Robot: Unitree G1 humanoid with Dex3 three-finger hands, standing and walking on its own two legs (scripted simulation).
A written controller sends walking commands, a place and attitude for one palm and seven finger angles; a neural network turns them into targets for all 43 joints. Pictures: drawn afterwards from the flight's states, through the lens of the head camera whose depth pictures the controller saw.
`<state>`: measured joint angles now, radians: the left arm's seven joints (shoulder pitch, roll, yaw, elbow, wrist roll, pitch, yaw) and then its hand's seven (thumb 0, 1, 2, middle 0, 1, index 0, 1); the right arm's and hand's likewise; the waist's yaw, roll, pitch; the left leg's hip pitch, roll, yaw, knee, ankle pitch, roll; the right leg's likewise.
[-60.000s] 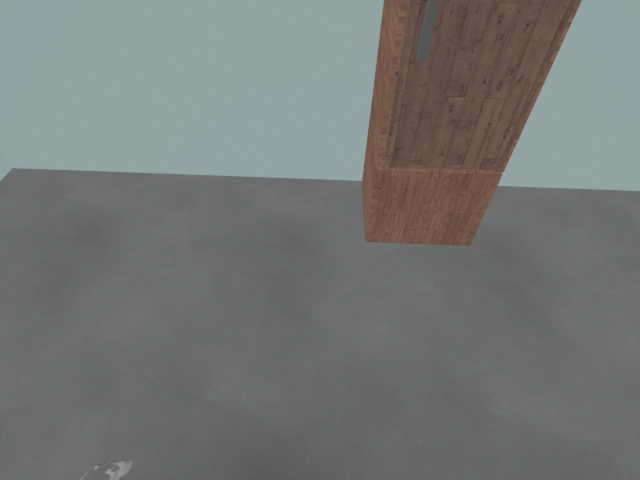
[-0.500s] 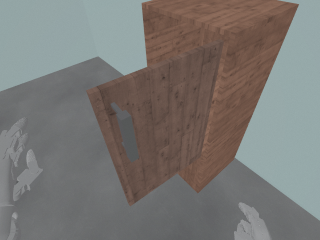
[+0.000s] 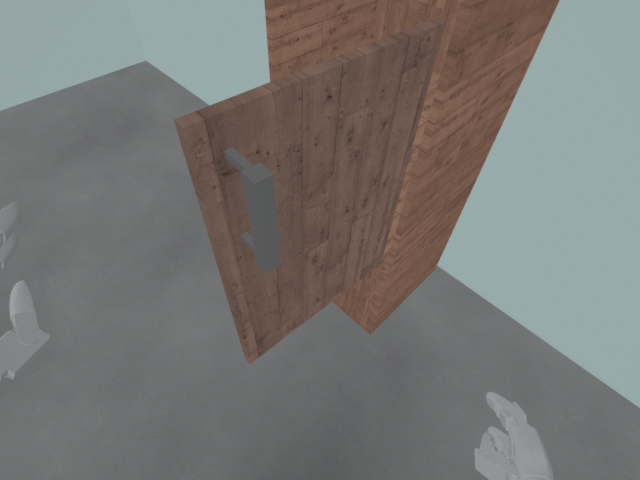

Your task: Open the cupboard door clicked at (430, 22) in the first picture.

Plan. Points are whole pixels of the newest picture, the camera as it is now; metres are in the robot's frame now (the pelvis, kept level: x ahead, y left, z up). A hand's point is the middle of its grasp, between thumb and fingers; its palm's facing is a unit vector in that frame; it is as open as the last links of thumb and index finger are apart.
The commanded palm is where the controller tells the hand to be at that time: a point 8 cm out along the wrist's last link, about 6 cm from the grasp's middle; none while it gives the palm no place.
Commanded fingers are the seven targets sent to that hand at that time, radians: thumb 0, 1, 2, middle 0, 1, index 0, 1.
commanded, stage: step back with the hand held close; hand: left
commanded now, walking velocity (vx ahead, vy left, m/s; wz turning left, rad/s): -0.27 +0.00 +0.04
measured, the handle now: (252, 213) +0.39 +0.11 +0.13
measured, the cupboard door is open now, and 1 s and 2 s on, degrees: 86 86 86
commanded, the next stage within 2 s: stop stepping back and stand still in 0.60 s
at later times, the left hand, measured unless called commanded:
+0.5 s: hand out of the picture +0.10 +0.30 +0.18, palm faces +0.48 -0.75 -0.45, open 7.4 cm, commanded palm +0.03 +0.33 +0.18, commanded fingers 0.00 0.90 0.90 -0.20 -0.30 -0.20 -0.30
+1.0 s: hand out of the picture +0.03 +0.27 +0.18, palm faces +0.39 -0.81 -0.43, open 7.4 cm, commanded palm -0.03 +0.30 +0.18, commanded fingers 0.00 0.90 0.90 -0.20 -0.30 -0.20 -0.30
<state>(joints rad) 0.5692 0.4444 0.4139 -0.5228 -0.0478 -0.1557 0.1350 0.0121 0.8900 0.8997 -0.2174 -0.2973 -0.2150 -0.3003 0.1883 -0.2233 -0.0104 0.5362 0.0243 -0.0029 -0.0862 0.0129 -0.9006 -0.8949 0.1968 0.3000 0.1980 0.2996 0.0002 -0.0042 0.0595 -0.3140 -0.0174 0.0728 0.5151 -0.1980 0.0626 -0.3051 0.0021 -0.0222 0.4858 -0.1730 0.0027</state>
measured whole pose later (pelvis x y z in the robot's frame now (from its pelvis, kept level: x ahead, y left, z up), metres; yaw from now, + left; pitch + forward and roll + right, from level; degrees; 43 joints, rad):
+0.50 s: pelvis -0.09 +0.02 -0.01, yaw +2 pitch +0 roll -5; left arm 0.52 0.45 0.49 -0.59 -0.02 -0.23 0.17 0.01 0.89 0.90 -0.22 -0.30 -0.22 -0.30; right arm 0.22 -0.16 0.00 0.62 -0.01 -0.12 -0.06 0.01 -0.90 -0.89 0.20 0.30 0.20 0.30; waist -0.01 0.00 0.06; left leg -0.45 0.02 0.02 0.57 -0.12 0.08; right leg -0.48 0.07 0.03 1.13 -0.46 0.02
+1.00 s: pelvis -0.19 +0.01 -0.01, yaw -4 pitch -1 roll +0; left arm 0.49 0.45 0.46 -0.46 -0.07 -0.18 0.14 0.01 0.89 0.90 -0.22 -0.30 -0.22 -0.30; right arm 0.25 -0.22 0.01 0.66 0.01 -0.11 -0.08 0.01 -0.90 -0.89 0.20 0.30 0.20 0.30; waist -0.02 -0.03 -0.03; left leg -0.38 -0.04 0.06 0.57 -0.18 0.07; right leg -0.22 0.01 -0.01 0.82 -0.52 0.01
